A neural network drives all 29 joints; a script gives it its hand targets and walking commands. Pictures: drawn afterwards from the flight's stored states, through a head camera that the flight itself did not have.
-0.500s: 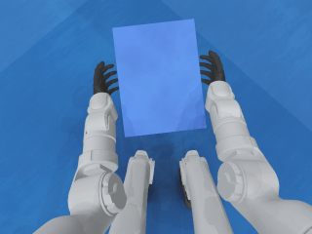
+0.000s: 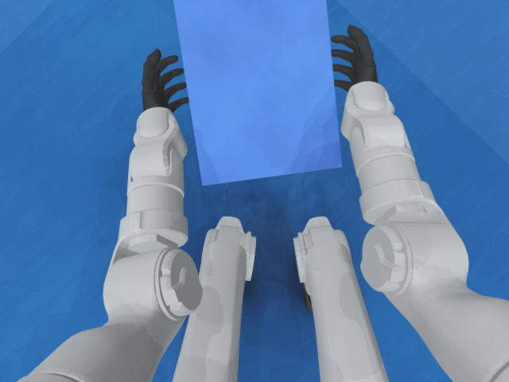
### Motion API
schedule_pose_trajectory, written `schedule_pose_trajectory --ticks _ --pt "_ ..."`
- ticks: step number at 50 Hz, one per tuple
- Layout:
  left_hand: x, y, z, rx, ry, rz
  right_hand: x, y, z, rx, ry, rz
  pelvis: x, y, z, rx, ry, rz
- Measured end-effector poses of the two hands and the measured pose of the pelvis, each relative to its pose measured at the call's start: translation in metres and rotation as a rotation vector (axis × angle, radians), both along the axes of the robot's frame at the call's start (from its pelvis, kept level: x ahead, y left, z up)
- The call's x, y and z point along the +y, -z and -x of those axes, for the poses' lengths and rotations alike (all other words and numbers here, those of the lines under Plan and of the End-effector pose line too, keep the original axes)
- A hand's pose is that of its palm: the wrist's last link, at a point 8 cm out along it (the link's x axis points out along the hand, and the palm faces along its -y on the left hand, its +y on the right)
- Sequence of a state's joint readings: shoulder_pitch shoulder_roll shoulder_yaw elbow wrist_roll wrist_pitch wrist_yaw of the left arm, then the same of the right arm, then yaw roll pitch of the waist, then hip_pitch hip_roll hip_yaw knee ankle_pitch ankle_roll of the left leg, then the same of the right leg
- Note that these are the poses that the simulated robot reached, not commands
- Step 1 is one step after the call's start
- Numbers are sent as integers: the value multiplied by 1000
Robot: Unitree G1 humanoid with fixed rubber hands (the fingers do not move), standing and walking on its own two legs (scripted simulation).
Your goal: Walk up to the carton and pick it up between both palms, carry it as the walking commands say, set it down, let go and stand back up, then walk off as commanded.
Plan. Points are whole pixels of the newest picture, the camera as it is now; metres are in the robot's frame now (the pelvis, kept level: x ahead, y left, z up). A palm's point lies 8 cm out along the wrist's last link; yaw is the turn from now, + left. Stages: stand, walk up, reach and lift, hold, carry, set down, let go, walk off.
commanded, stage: set down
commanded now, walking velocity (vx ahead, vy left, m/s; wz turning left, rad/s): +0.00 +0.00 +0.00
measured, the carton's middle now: (258, 92) +0.53 +0.03 -0.18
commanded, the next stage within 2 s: none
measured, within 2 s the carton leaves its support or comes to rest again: neither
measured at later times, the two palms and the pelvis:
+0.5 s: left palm (173, 111) +0.49 +0.18 -0.18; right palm (341, 88) +0.53 -0.11 -0.18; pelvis -0.01 +0.00 -0.06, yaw +1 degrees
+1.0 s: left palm (182, 114) +0.51 +0.18 -0.26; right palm (331, 93) +0.55 -0.11 -0.26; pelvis +0.00 +0.00 -0.10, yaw +0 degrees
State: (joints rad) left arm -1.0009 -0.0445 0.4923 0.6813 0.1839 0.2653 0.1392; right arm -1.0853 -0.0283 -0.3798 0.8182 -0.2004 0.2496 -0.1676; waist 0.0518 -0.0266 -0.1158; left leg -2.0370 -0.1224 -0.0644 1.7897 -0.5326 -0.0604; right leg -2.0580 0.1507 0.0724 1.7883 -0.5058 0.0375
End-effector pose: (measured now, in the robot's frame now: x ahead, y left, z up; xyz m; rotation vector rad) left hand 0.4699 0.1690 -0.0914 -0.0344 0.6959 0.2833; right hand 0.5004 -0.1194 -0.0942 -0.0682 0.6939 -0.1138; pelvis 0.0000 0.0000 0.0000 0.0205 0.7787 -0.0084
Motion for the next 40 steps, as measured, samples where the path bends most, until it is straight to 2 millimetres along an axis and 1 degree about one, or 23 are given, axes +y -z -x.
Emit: schedule_pose_trajectory --ticks 19,33,40 --pt "5 67 -18 15 18 -5 4 67 -22 15 -20 7 -1 47 6 20 -1 -7" --pt "8 118 -31 26 35 1 5 118 -37 27 -33 8 1 75 5 10 -6 -4" --pt "10 142 -34 41 43 11 6 141 -41 45 -42 10 1 87 3 -26 -12 0"
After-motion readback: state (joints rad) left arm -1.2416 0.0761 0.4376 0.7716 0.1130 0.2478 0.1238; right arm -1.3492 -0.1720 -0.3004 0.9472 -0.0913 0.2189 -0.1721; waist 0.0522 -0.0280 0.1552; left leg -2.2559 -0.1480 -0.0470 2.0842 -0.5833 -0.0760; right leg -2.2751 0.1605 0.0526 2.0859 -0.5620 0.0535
